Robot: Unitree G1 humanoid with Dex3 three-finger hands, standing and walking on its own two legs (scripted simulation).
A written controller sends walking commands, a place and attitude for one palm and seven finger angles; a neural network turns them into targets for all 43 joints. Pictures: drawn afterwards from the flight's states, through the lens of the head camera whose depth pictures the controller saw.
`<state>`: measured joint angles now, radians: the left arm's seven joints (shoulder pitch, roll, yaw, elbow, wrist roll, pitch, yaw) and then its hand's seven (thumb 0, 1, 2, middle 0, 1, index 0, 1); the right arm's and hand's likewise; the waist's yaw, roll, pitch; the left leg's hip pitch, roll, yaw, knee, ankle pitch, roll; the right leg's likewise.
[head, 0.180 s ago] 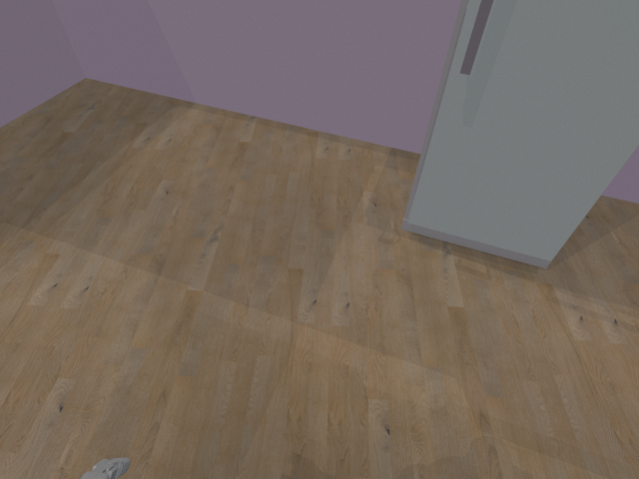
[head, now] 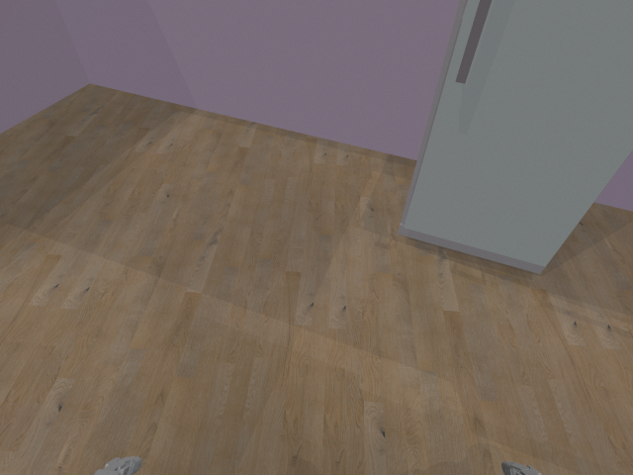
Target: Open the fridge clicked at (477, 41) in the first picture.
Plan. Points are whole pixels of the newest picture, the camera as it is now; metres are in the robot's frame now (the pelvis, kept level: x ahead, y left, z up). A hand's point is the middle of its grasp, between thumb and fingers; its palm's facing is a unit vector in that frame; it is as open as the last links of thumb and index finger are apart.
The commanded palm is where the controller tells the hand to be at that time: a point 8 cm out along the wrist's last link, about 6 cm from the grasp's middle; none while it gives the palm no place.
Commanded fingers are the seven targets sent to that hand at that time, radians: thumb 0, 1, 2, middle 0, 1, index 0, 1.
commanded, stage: stand and wait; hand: left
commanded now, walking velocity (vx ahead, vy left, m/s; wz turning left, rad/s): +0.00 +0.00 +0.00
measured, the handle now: out of the picture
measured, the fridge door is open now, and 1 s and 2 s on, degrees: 0 0 0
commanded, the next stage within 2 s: look at it before walking up in 0.64 s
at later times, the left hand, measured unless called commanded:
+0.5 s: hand out of the picture +0.05 +0.24 -0.15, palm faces -0.02 -0.94 -0.34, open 7.4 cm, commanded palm none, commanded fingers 0.00 0.90 0.90 -0.20 -0.30 -0.20 -0.30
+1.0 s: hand out of the picture +0.06 +0.24 -0.15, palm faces -0.01 -0.95 -0.33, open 7.4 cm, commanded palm none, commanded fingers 0.00 0.90 0.90 -0.20 -0.30 -0.20 -0.30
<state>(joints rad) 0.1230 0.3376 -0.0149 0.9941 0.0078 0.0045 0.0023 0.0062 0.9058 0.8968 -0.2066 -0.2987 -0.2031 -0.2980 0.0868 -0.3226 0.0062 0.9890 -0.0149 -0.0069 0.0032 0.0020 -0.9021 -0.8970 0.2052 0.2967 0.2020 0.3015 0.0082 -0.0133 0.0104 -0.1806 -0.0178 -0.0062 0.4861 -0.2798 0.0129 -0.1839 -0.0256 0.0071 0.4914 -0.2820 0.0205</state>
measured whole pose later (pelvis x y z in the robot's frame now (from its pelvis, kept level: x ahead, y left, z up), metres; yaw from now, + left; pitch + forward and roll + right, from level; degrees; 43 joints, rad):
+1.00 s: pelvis -0.02 -0.01 +0.01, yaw +0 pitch -2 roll +0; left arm 0.13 0.34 -0.01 1.09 0.01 0.00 0.00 0.01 0.91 0.90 -0.21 -0.30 -0.20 -0.30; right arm 0.12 -0.33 0.00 1.11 -0.01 -0.01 0.00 0.00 -0.90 -0.90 0.20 0.30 0.20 0.30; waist 0.00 -0.01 0.03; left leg -0.16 0.00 -0.02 0.39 -0.20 0.00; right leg -0.16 -0.01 -0.01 0.39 -0.20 0.01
